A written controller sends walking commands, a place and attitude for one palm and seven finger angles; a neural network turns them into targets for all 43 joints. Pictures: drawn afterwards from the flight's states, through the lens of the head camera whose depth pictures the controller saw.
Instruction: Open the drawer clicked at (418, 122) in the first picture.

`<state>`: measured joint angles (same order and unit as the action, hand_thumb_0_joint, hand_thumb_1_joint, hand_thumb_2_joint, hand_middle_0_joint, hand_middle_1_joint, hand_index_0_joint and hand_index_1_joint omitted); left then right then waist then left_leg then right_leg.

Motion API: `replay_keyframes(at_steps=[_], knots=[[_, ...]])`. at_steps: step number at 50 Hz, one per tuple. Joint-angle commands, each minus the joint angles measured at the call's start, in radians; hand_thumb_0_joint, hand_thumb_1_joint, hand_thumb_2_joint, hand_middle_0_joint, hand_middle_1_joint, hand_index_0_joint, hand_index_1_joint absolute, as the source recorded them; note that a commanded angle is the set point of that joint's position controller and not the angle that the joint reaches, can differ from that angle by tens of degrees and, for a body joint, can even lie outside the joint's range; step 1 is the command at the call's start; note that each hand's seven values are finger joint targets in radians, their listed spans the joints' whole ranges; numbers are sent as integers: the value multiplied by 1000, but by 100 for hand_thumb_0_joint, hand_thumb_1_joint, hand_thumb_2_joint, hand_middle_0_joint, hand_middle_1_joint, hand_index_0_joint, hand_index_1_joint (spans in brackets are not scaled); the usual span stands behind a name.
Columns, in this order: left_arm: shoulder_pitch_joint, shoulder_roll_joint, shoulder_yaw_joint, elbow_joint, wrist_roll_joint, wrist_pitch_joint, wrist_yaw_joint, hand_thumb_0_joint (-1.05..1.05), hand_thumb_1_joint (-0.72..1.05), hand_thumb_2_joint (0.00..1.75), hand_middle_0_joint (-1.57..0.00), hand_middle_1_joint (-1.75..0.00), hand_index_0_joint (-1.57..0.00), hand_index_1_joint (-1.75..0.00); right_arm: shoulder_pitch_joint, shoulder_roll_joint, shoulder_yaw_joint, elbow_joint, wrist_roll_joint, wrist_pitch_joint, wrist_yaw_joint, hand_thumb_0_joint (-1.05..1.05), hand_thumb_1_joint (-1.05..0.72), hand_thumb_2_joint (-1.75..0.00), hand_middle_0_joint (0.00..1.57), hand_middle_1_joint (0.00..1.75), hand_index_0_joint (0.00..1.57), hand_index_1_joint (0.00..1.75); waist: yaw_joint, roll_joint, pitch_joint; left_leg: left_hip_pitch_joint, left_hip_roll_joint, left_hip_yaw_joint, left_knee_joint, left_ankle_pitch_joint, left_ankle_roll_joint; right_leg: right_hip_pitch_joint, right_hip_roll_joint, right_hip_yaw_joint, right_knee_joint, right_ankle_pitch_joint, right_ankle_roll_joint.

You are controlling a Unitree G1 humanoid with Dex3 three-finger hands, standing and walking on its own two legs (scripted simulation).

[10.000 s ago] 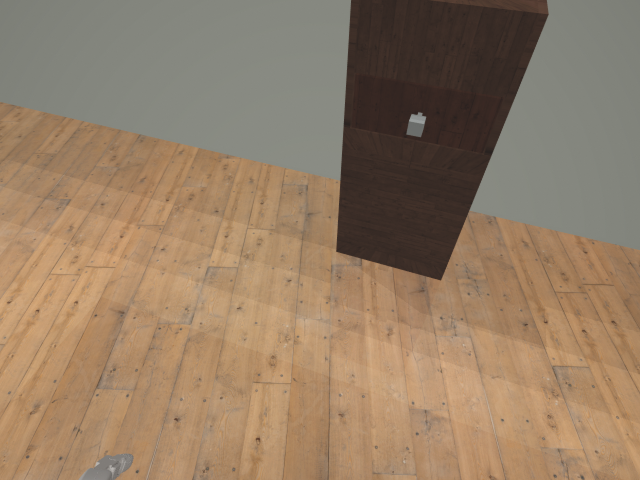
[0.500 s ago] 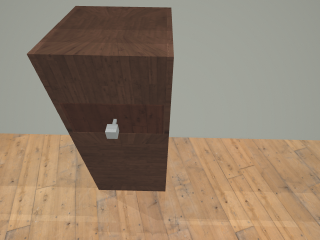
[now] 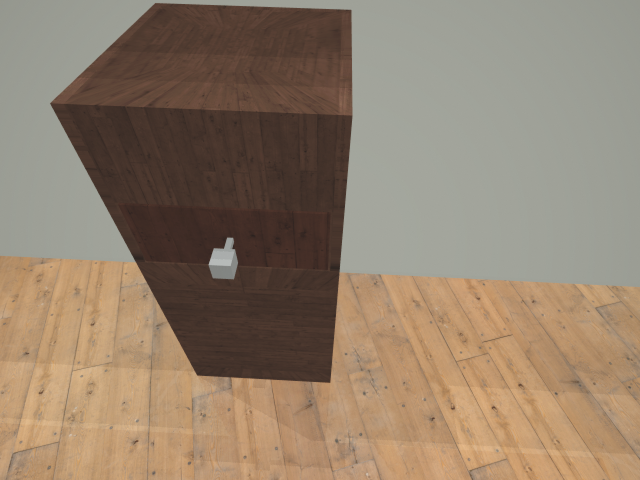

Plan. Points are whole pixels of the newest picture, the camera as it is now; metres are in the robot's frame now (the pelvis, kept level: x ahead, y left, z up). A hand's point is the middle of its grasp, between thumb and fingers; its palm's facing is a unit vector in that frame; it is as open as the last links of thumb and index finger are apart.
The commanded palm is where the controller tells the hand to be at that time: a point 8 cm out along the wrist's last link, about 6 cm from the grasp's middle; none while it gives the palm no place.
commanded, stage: look again from close up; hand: left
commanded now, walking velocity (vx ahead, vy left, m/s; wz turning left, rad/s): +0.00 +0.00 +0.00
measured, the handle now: (226, 255) +0.51 +0.22 -0.09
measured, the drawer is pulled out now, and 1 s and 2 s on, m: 0.00 0.00 0.00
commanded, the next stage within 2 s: raise the hand with hooked fingers in 0.44 s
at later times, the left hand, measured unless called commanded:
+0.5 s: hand out of the picture +0.00 +0.24 -0.18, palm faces -0.01 -0.98 -0.19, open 7.4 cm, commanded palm none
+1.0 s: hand out of the picture +0.13 +0.26 -0.09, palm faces -0.09 -0.22 -0.97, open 8.8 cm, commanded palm +0.14 +0.28 -0.01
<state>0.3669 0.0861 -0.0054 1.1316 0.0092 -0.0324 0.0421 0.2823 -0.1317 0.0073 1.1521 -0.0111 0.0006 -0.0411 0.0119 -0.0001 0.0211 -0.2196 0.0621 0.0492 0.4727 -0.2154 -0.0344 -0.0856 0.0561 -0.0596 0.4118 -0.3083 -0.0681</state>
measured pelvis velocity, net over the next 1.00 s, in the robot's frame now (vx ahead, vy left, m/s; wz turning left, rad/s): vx -0.04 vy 0.06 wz -0.04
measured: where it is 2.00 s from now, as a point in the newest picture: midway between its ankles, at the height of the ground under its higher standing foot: outside the picture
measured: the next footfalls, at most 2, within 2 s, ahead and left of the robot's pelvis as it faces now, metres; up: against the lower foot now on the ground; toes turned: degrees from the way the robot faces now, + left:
none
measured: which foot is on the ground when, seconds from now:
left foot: down 0.00-1.00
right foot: down 0.00-1.00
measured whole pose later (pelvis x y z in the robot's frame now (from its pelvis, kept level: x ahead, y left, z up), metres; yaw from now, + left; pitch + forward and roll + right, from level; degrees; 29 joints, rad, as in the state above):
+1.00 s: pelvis -0.04 +0.06 -0.05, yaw -3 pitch +8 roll +1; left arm 0.44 0.27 -0.13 0.10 1.07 0.00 0.45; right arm 0.10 -0.27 -0.02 0.49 -0.05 0.07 0.02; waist 0.09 -0.02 -0.12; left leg -0.64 -0.04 0.10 0.84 -0.35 0.08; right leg -0.62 0.05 0.01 0.89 -0.41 -0.05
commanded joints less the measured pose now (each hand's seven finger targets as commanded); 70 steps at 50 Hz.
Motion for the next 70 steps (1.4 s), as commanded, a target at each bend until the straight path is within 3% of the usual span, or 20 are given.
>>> replay_keyframes(at_steps=[1,4,7,11,24,26,27,28,29,30,31,32,34,37,40,45,48,56,64,70], knots=[[120,177,22,-39,11,-35,35,0,90,90,-20,-30,-20,-30,20,-29,-13,-142,2,-10,9,0,-90,-90,20,30,20,30,-30,-70,29,-99,-29,8,162,-112,58,25,-273,201,15,1204,96],[65,160,17,-78,1,-30,26,0,90,90,-20,-30,-20,-30,79,-68,-22,-135,5,-14,10,0,-90,-90,20,30,20,30,-51,-170,-137,-14,-28,-16,72,-8,65,85,-209,140,70,938,9],[46,127,8,-97,0,-7,21,0,90,90,-20,-30,-20,-30,61,-96,-18,-136,-2,-17,8,0,-90,-90,20,30,20,30,-34,-11,-28,31,31,-72,20,157,79,-93,-151,144,25,389,7],[57,145,6,-88,4,8,12,0,90,90,-20,-30,-20,-30,42,-108,-9,-136,-3,-14,11,0,-90,-90,20,30,20,30,-12,70,91,-31,41,-106,-25,140,89,-144,-123,134,-6,156,9],[26,153,3,-117,8,26,-2,0,90,90,-20,-30,-20,-30,46,-163,-11,-142,-7,-21,17,0,-90,-90,20,30,20,30,0,20,71,-76,68,-205,-204,-140,115,-122,-117,83,21,19,30],[29,152,2,-115,9,26,-3,0,90,90,-20,-30,-20,-30,54,-160,-11,-135,-5,-23,17,0,-90,-90,20,30,20,30,0,12,62,-69,68,-211,-210,-133,118,-119,-118,83,19,24,33],[45,175,-2,-95,22,2,35,0,90,90,-20,-30,-20,-30,-31,-180,-11,-197,7,-30,19,0,-90,-90,20,30,20,30,13,23,128,-88,49,-118,2,180,80,-180,-157,116,-33,187,44],[-717,560,68,-1642,204,-146,71,0,88,89,-20,-32,-20,-32,10,-322,-38,-554,59,-185,-2,0,-90,-90,20,30,20,30,-98,320,-425,273,-21,-141,-67,270,62,-214,-40,87,125,222,12],[-225,448,46,-1398,221,-74,134,0,85,88,-20,-33,-20,-33,-77,-229,7,-479,37,-297,-40,0,-90,-90,20,30,20,30,3,432,-409,364,58,-208,-113,278,-14,-336,-56,12,270,-21,12],[-168,376,11,-1345,174,-2,182,0,83,87,-21,-34,-21,-34,-74,-225,-13,-400,46,-331,-50,0,-90,-90,20,30,20,30,-13,324,-358,246,58,-231,-175,68,-61,-401,-42,-6,338,-113,30],[159,93,-143,-1053,186,107,186,0,81,86,-21,-36,-21,-36,-70,-158,-9,-384,69,-327,-56,0,-90,-90,20,30,20,30,-22,164,-169,114,45,-210,-182,-19,-16,-466,-40,6,345,-137,41],[-86,132,-175,-1312,199,79,199,0,78,85,-21,-37,-21,-37,-81,-208,-15,-475,57,-329,-46,0,-90,-90,20,30,20,30,-48,103,-82,2,21,-206,-157,-163,11,-437,-54,11,300,-96,40],[-55,249,-111,-1219,399,64,261,0,74,83,-21,-40,-21,-40,-108,-240,-35,-512,31,-316,-46,0,-90,-90,20,30,20,30,-57,-7,-30,-124,-13,-172,-36,-263,50,-483,-37,20,206,-113,27],[78,255,-77,-1106,663,70,332,0,67,80,-22,-45,-22,-45,-178,-257,-54,-650,-24,-228,-4,0,-90,-90,20,30,20,30,21,-63,-117,-197,-68,-124,98,-177,55,-495,-10,76,196,-191,-3],[248,205,-93,-966,858,57,377,0,60,77,-22,-50,-22,-50,-222,-240,-67,-714,-17,-118,27,0,-90,-90,20,30,20,30,71,-294,-33,-358,-88,-85,129,-290,47,-557,-11,136,184,-375,-11],[110,326,-6,-1165,1047,44,436,0,48,72,-23,-57,-23,-57,-317,-225,-60,-800,-21,21,64,0,-90,-90,20,30,20,30,135,-124,-166,-370,-109,-70,191,-156,53,-508,-21,186,256,-249,-28],[-125,404,36,-1318,1115,32,501,0,41,69,-24,-62,-24,-62,-308,-208,-63,-825,-48,55,54,0,-90,-90,20,30,20,30,90,62,-271,-269,-101,-94,261,-139,67,-595,-14,207,296,-225,-28],[-282,396,-23,-1428,1055,-31,511,0,22,61,-25,-74,-25,-74,-307,-213,-43,-779,-70,49,26,0,-90,-90,20,30,20,30,-4,144,-334,-140,-102,-145,380,-83,73,-717,-5,198,329,-143,-21],[-66,393,-19,-1271,955,163,306,0,4,53,-26,-86,-26,-86,-313,-205,-11,-790,-1,98,16,0,-90,-90,20,30,20,30,66,-155,-281,-247,-106,-92,212,85,77,-298,-17,178,247,221,21],[-176,524,98,-1416,1024,58,321,0,-10,47,-27,-94,-27,-94,-307,-199,-13,-757,-40,77,14,0,-90,-90,20,30,20,30,91,17,-342,-168,-115,-74,201,212,80,-210,-32,221,245,429,12]])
